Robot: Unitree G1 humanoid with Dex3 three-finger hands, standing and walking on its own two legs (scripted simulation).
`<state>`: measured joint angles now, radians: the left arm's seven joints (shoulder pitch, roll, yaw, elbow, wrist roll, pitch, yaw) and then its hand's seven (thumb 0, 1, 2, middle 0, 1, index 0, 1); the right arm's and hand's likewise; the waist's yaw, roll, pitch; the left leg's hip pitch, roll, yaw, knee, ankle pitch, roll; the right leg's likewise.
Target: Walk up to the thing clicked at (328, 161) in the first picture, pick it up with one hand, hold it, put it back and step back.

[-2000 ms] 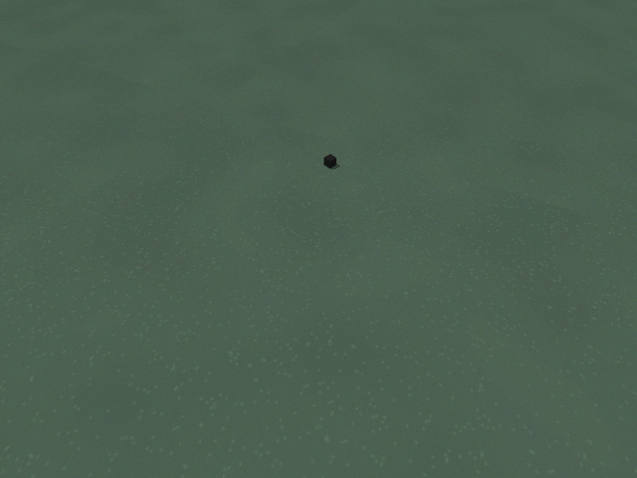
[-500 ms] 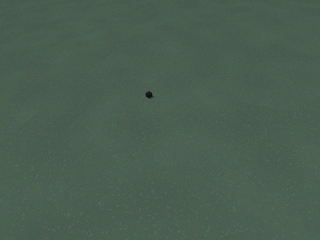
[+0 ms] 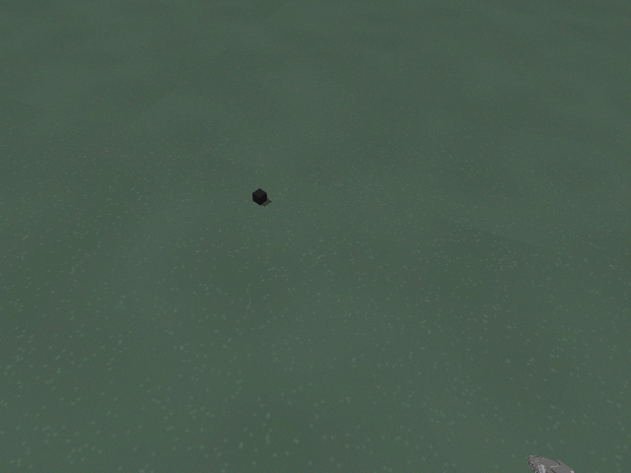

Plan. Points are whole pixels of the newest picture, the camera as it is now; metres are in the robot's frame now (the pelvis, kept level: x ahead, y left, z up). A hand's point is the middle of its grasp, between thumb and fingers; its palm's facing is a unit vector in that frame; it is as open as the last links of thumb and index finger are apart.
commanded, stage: walk up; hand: left
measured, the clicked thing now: (259, 196) +1.38 +0.23 -0.74
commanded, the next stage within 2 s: none
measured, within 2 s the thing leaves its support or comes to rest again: neither
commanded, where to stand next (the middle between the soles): +1.05 +0.01 m, yaw -1 degrees
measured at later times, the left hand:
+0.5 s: hand (179, 345) +0.34 +0.22 -0.11, palm faces -0.03 -0.91 -0.41, open 7.4 cm
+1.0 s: hand (176, 256) +0.54 +0.28 -0.14, palm faces -0.07 -0.94 -0.34, open 7.4 cm
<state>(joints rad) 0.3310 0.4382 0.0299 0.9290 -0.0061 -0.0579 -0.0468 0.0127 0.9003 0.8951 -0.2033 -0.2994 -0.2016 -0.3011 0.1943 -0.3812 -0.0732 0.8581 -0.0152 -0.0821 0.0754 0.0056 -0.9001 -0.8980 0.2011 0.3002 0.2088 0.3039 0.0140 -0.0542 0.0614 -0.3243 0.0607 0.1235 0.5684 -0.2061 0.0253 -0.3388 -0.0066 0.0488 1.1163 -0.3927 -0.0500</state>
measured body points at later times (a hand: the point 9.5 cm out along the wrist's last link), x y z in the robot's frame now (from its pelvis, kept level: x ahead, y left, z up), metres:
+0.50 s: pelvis +0.26 -0.05 +0.01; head +0.27 -0.08 +0.45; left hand +0.34 +0.27 -0.08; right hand +0.32 -0.37 -0.13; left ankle +0.27 +0.11 -0.66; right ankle +0.29 -0.16 -0.73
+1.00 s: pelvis +0.49 +0.01 +0.01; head +0.50 +0.03 +0.46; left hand +0.55 +0.33 -0.12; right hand +0.56 -0.31 -0.08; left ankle +0.51 +0.10 -0.73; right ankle +0.54 -0.15 -0.67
